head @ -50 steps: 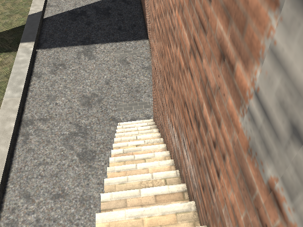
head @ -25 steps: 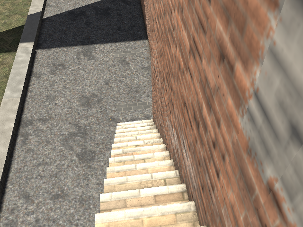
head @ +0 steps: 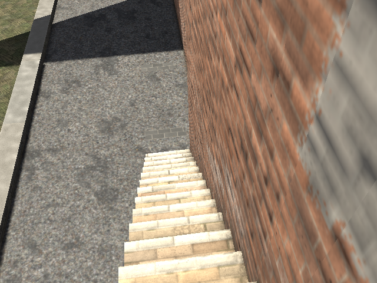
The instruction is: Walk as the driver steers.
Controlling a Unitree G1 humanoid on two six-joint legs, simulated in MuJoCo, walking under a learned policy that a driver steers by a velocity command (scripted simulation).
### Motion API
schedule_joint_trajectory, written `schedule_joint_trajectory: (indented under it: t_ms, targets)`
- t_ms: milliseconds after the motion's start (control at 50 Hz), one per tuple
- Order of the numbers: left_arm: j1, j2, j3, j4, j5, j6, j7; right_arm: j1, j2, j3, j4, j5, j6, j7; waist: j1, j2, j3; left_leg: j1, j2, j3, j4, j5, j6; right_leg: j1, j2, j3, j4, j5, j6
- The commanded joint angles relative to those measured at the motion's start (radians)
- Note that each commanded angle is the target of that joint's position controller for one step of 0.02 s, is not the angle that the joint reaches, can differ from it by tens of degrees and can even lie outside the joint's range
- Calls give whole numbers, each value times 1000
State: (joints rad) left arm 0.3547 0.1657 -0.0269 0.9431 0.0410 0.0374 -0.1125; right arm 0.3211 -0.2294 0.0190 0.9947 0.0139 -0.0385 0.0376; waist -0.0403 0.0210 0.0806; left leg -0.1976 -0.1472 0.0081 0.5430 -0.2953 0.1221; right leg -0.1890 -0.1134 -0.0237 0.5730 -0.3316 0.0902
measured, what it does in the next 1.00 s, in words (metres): stands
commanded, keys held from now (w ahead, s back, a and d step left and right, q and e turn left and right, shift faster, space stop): w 0.48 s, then no key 0.52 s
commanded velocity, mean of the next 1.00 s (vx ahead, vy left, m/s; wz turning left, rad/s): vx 0.11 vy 0.00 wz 0.00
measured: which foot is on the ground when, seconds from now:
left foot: down 0.00-1.00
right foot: down 0.00-1.00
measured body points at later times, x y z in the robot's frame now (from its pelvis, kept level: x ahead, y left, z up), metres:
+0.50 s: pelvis +0.00 +0.00 +0.00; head +0.01 -0.01 +0.45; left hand +0.01 +0.22 -0.15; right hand +0.00 -0.24 -0.15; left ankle +0.00 +0.04 -0.73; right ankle -0.02 -0.17 -0.73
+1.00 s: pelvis +0.04 -0.01 -0.01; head +0.06 -0.02 +0.44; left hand +0.18 +0.17 -0.12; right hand +0.15 -0.24 -0.14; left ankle +0.00 +0.04 -0.73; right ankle -0.01 -0.16 -0.73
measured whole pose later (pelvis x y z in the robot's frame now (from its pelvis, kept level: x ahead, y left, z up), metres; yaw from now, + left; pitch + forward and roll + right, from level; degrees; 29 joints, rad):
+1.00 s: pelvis +0.04 -0.01 -0.01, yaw +1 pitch +0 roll +0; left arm 0.20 0.11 -0.06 0.67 0.02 0.03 -0.14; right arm 0.21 -0.21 0.06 0.83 0.00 -0.08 0.00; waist -0.02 0.02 0.04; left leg -0.24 -0.16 -0.05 0.66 -0.40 0.11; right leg -0.22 -0.06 0.00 0.68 -0.44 0.06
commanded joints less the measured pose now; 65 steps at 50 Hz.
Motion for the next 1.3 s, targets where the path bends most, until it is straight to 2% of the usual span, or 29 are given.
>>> schedule_joint_trajectory:
  t_ms: [20,160,180,220,260,340,360,400,420,460,480,500,520,540,560,600,660,700,740,780,820,860,920,940,960,1100,1160,1180,1300]
  targets:
    - [80,88,15,-20,-1,-6,0,72,-93,-16,-19,1,-4,-3,1,-29,24,62,80,-123,-116,226,-136,-116,54,-67,-78,103,-32]
    - [78,90,16,-19,-2,-7,1,73,-90,-15,-22,2,-4,-3,1,-35,27,56,81,-128,-118,218,-137,-121,55,-68,-76,100,-31]
    - [92,80,18,-16,8,-3,2,89,-110,-20,-20,-3,-6,-1,1,-9,19,74,78,-132,-116,175,-140,-130,48,-54,-67,41,-33]
    - [74,94,18,-22,-3,-7,2,68,-85,-15,-26,4,-6,-1,1,-50,43,45,84,-135,-118,208,-136,-132,55,-67,-75,99,-31]
    - [94,80,19,-15,7,-3,2,92,-109,-20,-20,-2,-6,-1,0,-9,18,75,77,-132,-116,177,-140,-131,48,-54,-67,41,-33]
    - [80,90,17,-18,-3,-7,1,77,-90,-15,-23,2,-4,-2,1,-37,26,58,81,-129,-117,230,-137,-120,56,-67,-76,104,-31]
    - [94,79,19,-15,8,-2,2,94,-109,-20,-21,-2,-5,0,1,-10,18,75,77,-134,-116,185,-140,-128,49,-53,-67,43,-33]
    - [80,90,17,-19,-2,-6,2,78,-91,-15,-23,2,-4,-2,2,-37,26,57,81,-131,-118,232,-137,-117,56,-66,-76,104,-31]
    - [94,79,18,-15,8,-1,2,96,-109,-20,-20,-3,-5,0,1,-10,17,76,77,-133,-117,182,-141,-127,49,-53,-68,44,-32]
    - [80,90,17,-18,-2,-5,2,79,-90,-15,-23,2,-3,-2,2,-36,27,56,80,-131,-119,228,-138,-117,56,-66,-78,104,-31]
    - [94,79,18,-15,8,0,2,96,-109,-19,-20,-2,-4,0,0,-9,18,75,76,-133,-118,178,-141,-127,49,-53,-70,43,-32]
    - [101,243,78,-60,64,-14,40,29,-201,-64,-61,-20,-16,-14,19,-28,-31,-34,109,-197,-49,-532,-29,-115,21,-38,-9,-347,-101]
    - [84,183,68,-89,95,-29,55,-18,-213,-70,-98,-21,-29,-28,37,30,69,-178,132,-254,-33,-629,38,-200,0,6,-10,-437,-145]
    - [73,157,61,-107,103,-47,57,-13,-190,-67,-113,-24,-34,-46,20,-8,74,-199,160,-292,-45,-585,83,-209,13,17,-7,-385,-164]
    - [50,108,51,-115,96,-64,48,48,-161,-60,-109,-27,-44,-53,-10,12,41,-152,186,-313,-77,-480,113,-216,36,-2,46,-279,-169]
    - [-2,30,29,-153,67,-96,28,113,-181,-62,-136,-4,-78,-58,-57,83,5,-29,242,-432,-104,-202,167,-311,91,-33,207,-103,-125]
    - [35,34,23,-194,38,-120,30,21,-207,-61,-178,17,-80,-59,21,20,51,-175,239,-467,-77,-194,184,-231,103,-46,175,-101,-109]
    - [77,77,37,-189,46,-121,21,-14,-179,-55,-200,13,-86,-48,42,-44,18,-231,179,-361,47,-59,134,-168,99,-4,178,-25,-156]
    - [54,80,29,-218,34,-105,-5,11,-156,-42,-218,10,-88,-37,27,-55,-89,-162,104,-220,191,352,37,-114,76,56,177,189,-194]
    - [-18,39,7,-260,-1,-83,-28,48,-131,-26,-212,4,-79,-37,-21,-16,-132,21,119,-181,172,598,-41,-188,83,40,173,204,-148]
    - [-53,52,3,-289,-16,-59,-29,18,-151,-18,-214,1,-67,-48,-3,-44,-101,77,114,-207,140,721,-66,-203,82,14,142,256,-91]
    - [-80,58,1,-316,-28,-35,-22,-4,-143,-8,-202,-8,-51,-46,8,-66,-96,78,124,-202,114,740,-67,-164,65,25,118,276,-62]
    - [-71,72,2,-318,-18,-13,-18,-29,-117,2,-185,-18,-37,-40,16,-55,-109,92,116,-184,90,710,-77,-102,44,36,88,345,-59]
    - [-73,12,-15,-313,-21,-13,-28,8,-61,22,-181,-10,-41,-40,11,-16,-123,99,127,-209,71,725,-101,-82,28,36,79,336,-54]
    - [-63,22,-11,-305,-20,-9,-28,-9,-56,24,-180,-13,-41,-39,20,-37,-112,105,126,-205,71,708,-104,-84,22,40,60,337,-56]
    - [-84,8,-12,-288,-20,5,-32,-42,-24,31,-169,-20,-47,-42,8,-38,-134,125,140,-224,19,675,-129,-39,-7,43,-4,344,-51]
    - [-58,16,-5,-260,-17,8,-38,-39,-16,33,-149,-13,-44,-37,7,-26,-116,104,133,-221,9,588,-138,-43,-9,34,-24,321,-57]
    - [-52,61,3,-255,-9,7,-34,-84,-62,18,-140,-12,-39,-33,14,-43,-68,77,121,-201,10,545,-120,-67,4,27,-21,319,-59]
    - [-32,43,7,-215,-5,7,-40,-14,-42,12,-82,4,-28,-14,-6,-29,-19,7,97,-175,-85,221,-113,-68,37,12,-74,138,-51]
